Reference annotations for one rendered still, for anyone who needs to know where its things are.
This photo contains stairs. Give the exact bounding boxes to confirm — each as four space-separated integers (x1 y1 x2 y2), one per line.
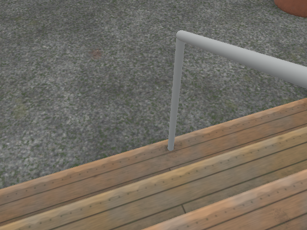
0 98 307 230

